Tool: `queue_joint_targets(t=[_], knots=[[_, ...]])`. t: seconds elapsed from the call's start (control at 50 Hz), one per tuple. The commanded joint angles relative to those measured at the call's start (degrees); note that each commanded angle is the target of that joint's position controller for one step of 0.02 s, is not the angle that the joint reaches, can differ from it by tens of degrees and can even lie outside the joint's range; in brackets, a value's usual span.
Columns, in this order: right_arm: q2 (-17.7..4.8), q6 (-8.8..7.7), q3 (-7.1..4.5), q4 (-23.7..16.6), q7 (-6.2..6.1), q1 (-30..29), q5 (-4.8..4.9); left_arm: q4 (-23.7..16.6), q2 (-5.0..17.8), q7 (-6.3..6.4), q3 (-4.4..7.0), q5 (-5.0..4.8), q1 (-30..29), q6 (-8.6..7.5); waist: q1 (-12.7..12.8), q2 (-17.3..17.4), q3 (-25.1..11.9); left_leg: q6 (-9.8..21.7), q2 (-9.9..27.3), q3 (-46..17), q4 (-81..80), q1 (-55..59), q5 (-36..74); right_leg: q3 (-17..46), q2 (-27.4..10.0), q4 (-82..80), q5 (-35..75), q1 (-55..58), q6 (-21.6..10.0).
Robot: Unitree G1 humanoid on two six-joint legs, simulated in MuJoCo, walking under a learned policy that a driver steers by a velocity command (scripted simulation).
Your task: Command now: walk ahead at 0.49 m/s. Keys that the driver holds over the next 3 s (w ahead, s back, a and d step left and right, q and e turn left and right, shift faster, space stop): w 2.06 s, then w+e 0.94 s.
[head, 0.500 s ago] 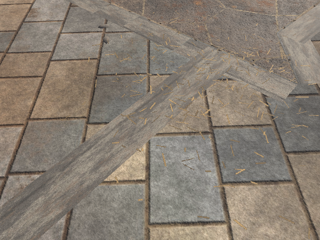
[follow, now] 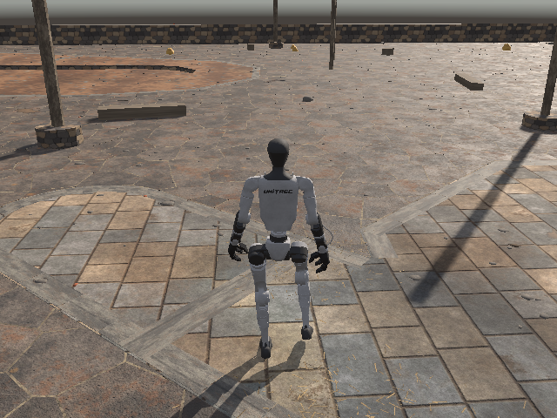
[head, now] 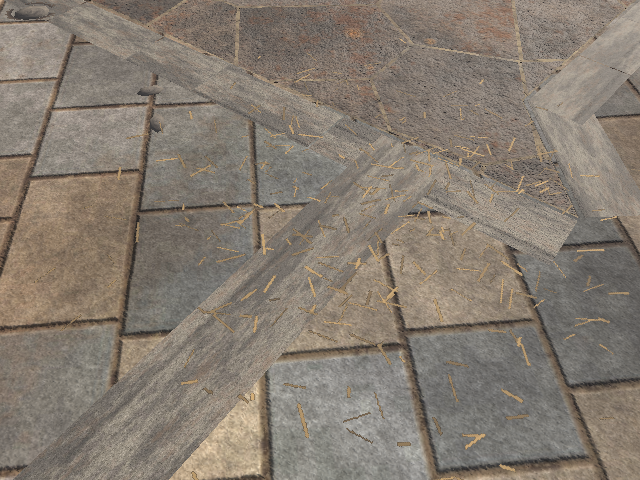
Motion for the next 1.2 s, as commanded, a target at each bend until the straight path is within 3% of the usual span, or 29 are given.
queue_joint_targets(t=[0.02,0.1,0.2,0.24,0.28,0.3,0.32,0.34,0.36,0.38,0.4,0.42,0.46,0.5,0.62,0.74,0.8,0.82,0.84,0.86,0.88,0.9,0.92,0.94,0.96,1.0,1.04,1.12,1.2], knots=[[-7.58,-1.02,-1.2,-3.17,-1.12,-2.36,0.1,-2.44,2.58,0.38,0.74,0.71,1.89,0.2,2.67,4.23,3.14,9.79,16.01,-11.82,-11.64,-6.11,4.27,0.1,-2.38,-8.27,9.32,-1.08,1.53],[-9.17,-0.26,-1.47,-2.16,-1.96,2.33,1.01,-4.87,1.61,-0.35,0.34,0.15,-7.45,-0.46,-0.74,4.35,3.11,7.21,15.11,-9.06,-10.62,-1.14,5.03,-2.17,0.29,-24.79,17.64,0.95,1.99],[-9.72,0.96,-1.81,-0.24,-2.11,6.51,1.52,-7.75,2.51,-2.1,0.16,-0.59,-14.39,-0.99,-2.76,5.21,4.68,6.42,18.83,-10.32,-6.4,8.39,3.59,-2.43,1.89,-33.3,12.3,0.55,0.81],[-10.43,1.58,-2.15,-0.16,-2.24,5.93,1.55,-8.03,3.8,-2.67,0.58,-0.6,-12.87,-1.51,-1.14,6.04,3.77,5.49,20.15,-11.08,-3.16,10.85,6.93,-3.0,2.91,-35.65,7.66,4.07,-0.81],[-9.98,2.21,-1.88,-0.77,-2.24,3.79,1.19,-4.94,7.09,-2.55,2.48,-0.44,-1.7,-1.87,5.0,6.05,-2.54,3.33,16.71,-7.95,9.95,9.57,23.3,-5.71,6.29,-38.01,5.83,19.65,-3.3],[-7.69,2.16,-0.85,-2.15,-2.22,3.23,0.33,-2.12,11.48,-2.08,4.03,-0.01,10.16,-1.97,9.4,2.35,-11.17,1.22,13.17,-4.58,26.34,0.51,19.57,1.39,-0.14,-36.49,7.15,36.96,-6.84],[-0.71,0.79,1.26,-3.1,-1.66,9.32,0.16,-0.72,17.91,-2.02,5.57,0.81,17.01,-1.44,7.95,-12.47,-19.03,-3.36,3.08,-0.99,49.26,-24.04,-5.04,26.83,-14.08,-40.45,1.25,59.64,-16.01],[-3.82,-0.79,0.7,-2.05,-1.35,9.14,1.31,-0.46,12.82,-2.24,4.23,0.65,17.74,-1.41,8.6,-12.31,-22.36,-2.67,2.84,-9.93,58.25,-31.96,-24.07,39.75,-16.35,-47.68,-3.96,61.46,-17.69],[-9.07,-1.58,-0.69,-3.69,-1.14,3.56,2.78,-1.47,9.39,-2.2,3.06,0.34,12.09,-1.53,7.41,-8.27,-13.21,-1.4,6.54,-10.34,60.98,-36.64,-20.42,31.11,-14.38,-48.07,-3.82,53.97,-14.23],[-9.36,-1.63,-0.85,-4.63,-1.39,-0.2,2.76,-2.86,7.27,-2.21,2.3,0.28,6.35,-1.39,5.67,-3.97,-8.53,-1.12,9.83,-8.69,58.96,-35.06,-14.64,22.54,-11.9,-49.19,0.58,45.38,-12.19],[-8.52,-1.22,-1.07,-4.89,-1.76,-2.08,1.92,-3.45,5.46,-2.51,1.69,0.48,2.63,-1.3,4.04,-1.02,-4.75,-1.45,11.67,-7.85,55.08,-32.68,-10.73,16.96,-9.31,-51.43,4.53,37.8,-11.15],[-7.68,-0.36,-1.4,-4.77,-2.03,-1.54,1.37,-3.43,4.05,-2.76,1.23,0.82,1.0,-1.41,2.11,-1.65,-2.95,-1.65,13.27,-8.0,51.65,-29.09,-8.04,12.55,-6.95,-53.51,6.94,32.85,-9.95],[-4.97,1.09,-1.19,-4.18,-2.16,0.51,1.15,-2.07,4.2,-3.01,1.34,0.96,2.24,-1.7,0.63,-2.34,-1.88,-2.44,13.48,-7.02,49.13,-25.69,-5.54,8.39,-5.25,-55.92,11.85,28.61,-10.4],[-5.02,1.64,-1.45,-5.15,-2.36,-1.52,0.88,-0.71,5.83,-2.57,1.78,1.03,4.39,-1.85,0.35,-1.3,-0.42,-3.29,13.66,-6.76,45.42,-28.44,-1.82,5.6,-4.99,-57.06,16.73,28.59,-10.99],[-3.74,1.2,-1.25,-9.23,-1.77,-14.64,0.77,1.56,7.21,-0.94,1.94,0.44,9.36,-0.95,3.61,-1.21,2.41,-4.16,12.15,-5.05,24.8,-30.43,12.85,0.76,-3.54,-58.82,15.82,31.51,-9.14],[-4.11,0.47,-0.89,-12.59,-0.11,-23.39,1.47,4.69,7.93,-0.38,2.42,-0.24,14.16,0.22,5.73,-1.23,5.53,-2.53,10.55,-4.56,15.35,-31.8,10.04,1.0,-7.14,-55.95,14.8,41.15,-8.56],[-5.83,-0.12,-1.51,-12.66,0.6,-20.93,1.5,4.8,9.01,-0.07,2.96,-0.34,12.61,0.99,3.22,-2.37,3.37,-0.45,8.53,-2.93,13.12,-24.95,3.93,0.75,-8.12,-50.77,24.92,43.77,-7.19],[-7.2,-0.22,-2.29,-11.55,0.49,-16.62,1.42,4.54,9.43,-0.05,3.06,-0.27,11.36,1.26,0.64,-3.14,0.53,0.53,6.48,-1.13,12.6,-17.75,2.93,-0.29,-7.11,-45.78,34.53,43.23,-6.4],[-9.56,-0.2,-3.72,-8.56,0.16,-7.36,1.36,4.2,8.42,-0.08,2.65,0.01,10.46,1.58,-3.68,-2.41,-4.76,2.05,4.77,0.07,12.11,-5.35,3.73,-2.48,-4.03,-35.29,40.23,40.2,-4.98],[-13.8,-0.1,-5.05,-6.11,-0.41,3.6,0.76,2.86,6.78,-0.12,1.76,0.81,10.64,1.55,-7.25,2.73,-13.05,5.59,13.68,-10.1,13.57,13.04,4.93,-4.92,-0.54,-17.91,27.61,28.13,-2.94],[-18.11,0.24,-5.96,-4.69,-0.33,8.49,0.32,2.7,-1.38,-0.94,-0.56,0.77,18.01,0.2,-3.77,18.17,-21.09,15.18,27.23,-38.0,7.38,33.46,-5.61,-4.32,10.49,3.71,-9.77,4.33,1.03],[-12.83,0.25,-4.43,-4.92,-0.31,7.6,0.82,3.48,3.23,-1.21,0.39,-0.54,15.49,-1.35,-5.18,15.23,-21.7,14.49,27.53,-45.64,1.5,33.3,-10.31,4.14,9.39,12.0,-20.54,-2.59,0.13],[-10.35,0.08,-3.66,-5.82,-0.48,2.38,1.06,1.46,7.22,-1.34,1.44,-1.91,9.84,-2.26,-4.39,12.37,-12.86,11.54,25.77,-36.95,0.78,25.75,-8.24,3.58,6.23,13.41,-16.81,-6.62,-0.92],[-8.67,0.02,-3.07,-7.08,-0.53,-2.72,0.84,0.45,7.58,-0.93,1.53,-1.89,6.08,-2.47,-2.53,6.95,-8.31,9.87,23.75,-29.42,-0.43,16.78,-2.86,1.84,2.9,10.83,-11.15,-4.73,-1.16],[-7.0,-0.1,-2.59,-7.4,-0.28,-5.84,0.34,0.11,7.09,-0.5,1.92,-0.92,4.15,-2.14,-0.79,4.45,-4.6,8.94,21.59,-24.31,-2.27,8.83,2.06,1.06,1.02,7.04,-7.76,-2.13,-0.95],[-5.19,-0.4,-2.03,-6.71,0.06,-6.79,-0.3,0.53,4.73,-0.27,2.14,-0.37,6.6,-0.51,2.25,6.35,-3.26,8.22,18.96,-19.04,-5.66,1.77,4.71,1.38,-0.98,2.63,-4.6,3.94,-0.89],[-6.62,-0.65,-2.38,-5.53,-0.22,-5.08,0.01,0.42,3.24,-0.09,2.09,-0.24,6.68,0.58,3.04,6.04,-1.45,9.01,18.41,-15.77,-8.08,-0.95,6.98,0.61,-1.55,-0.99,-2.92,3.8,-0.16],[-8.59,-0.17,-2.82,-4.03,-1.65,-1.48,0.21,-2.36,3.49,-0.04,2.38,0.47,-1.66,0.89,1.46,4.73,1.18,8.38,17.86,-12.13,-10.08,1.16,9.34,0.0,-1.81,-12.77,8.12,-2.81,1.7],[-9.05,0.3,-2.73,-2.72,-2.2,1.81,0.77,-4.29,2.26,-0.78,1.85,0.13,-9.26,0.43,-0.9,5.33,2.62,6.24,15.96,-8.1,-10.3,2.89,8.72,-2.08,0.34,-25.53,17.21,-0.91,1.76]])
